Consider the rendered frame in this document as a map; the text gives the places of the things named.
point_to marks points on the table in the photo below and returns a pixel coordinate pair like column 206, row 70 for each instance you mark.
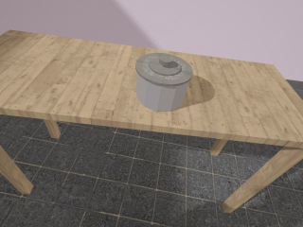
column 57, row 78

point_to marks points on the lid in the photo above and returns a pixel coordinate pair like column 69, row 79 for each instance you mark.
column 176, row 74

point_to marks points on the knob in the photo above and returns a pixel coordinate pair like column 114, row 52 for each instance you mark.
column 165, row 60

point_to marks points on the pot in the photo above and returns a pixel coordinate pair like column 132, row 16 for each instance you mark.
column 160, row 98

